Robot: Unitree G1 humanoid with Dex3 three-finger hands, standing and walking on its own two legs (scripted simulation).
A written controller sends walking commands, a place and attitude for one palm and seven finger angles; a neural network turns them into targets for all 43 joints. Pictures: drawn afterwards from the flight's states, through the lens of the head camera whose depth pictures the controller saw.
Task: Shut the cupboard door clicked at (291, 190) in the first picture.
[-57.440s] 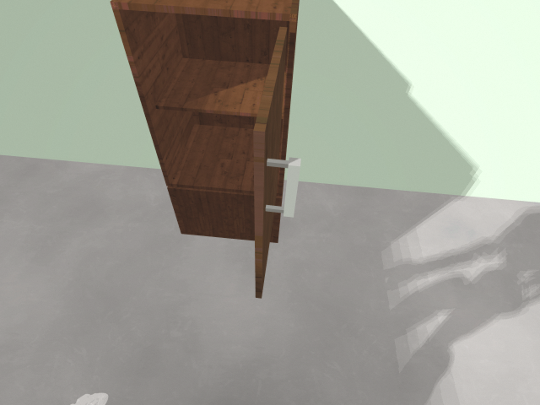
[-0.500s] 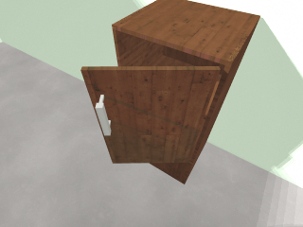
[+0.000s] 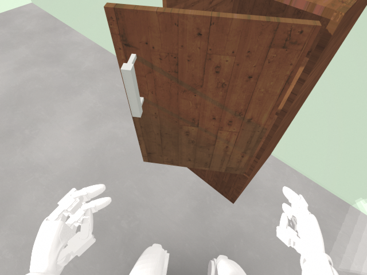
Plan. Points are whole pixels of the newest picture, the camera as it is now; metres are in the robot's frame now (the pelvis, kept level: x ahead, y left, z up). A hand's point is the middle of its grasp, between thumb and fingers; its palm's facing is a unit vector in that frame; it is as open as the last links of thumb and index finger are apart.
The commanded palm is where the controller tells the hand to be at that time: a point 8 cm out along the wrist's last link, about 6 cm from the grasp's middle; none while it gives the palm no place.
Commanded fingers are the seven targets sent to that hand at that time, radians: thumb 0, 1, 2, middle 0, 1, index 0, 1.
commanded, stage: raise the hand and make a fist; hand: left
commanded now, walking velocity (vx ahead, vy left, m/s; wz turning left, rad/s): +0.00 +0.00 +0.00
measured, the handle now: (135, 87) +0.51 +0.19 +0.10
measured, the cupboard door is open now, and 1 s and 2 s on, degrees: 33 33 33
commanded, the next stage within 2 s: bring the fist close to the handle in 1.42 s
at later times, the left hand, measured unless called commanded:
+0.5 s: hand (88, 209) +0.21 +0.20 +0.07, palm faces -0.03 -1.00 -0.03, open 3.5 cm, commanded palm +0.19 +0.26 +0.08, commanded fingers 0.00 0.90 0.90 -1.12 -1.30 -1.12 -1.30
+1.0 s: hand (75, 189) +0.24 +0.22 +0.10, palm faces -0.02 -1.00 -0.04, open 3.1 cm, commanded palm +0.22 +0.27 +0.11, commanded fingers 0.00 0.90 0.90 -1.30 -1.50 -1.30 -1.50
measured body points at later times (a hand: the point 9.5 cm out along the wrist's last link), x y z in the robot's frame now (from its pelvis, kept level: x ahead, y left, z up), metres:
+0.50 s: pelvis +0.00 +0.03 +0.02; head +0.07 +0.03 +0.47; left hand +0.21 +0.25 +0.08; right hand +0.16 -0.22 -0.06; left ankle +0.03 +0.13 -0.63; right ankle +0.02 -0.07 -0.63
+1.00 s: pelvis +0.01 +0.04 +0.04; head +0.06 +0.04 +0.49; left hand +0.23 +0.28 +0.11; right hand +0.19 -0.19 -0.03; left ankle +0.03 +0.13 -0.63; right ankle +0.02 -0.07 -0.63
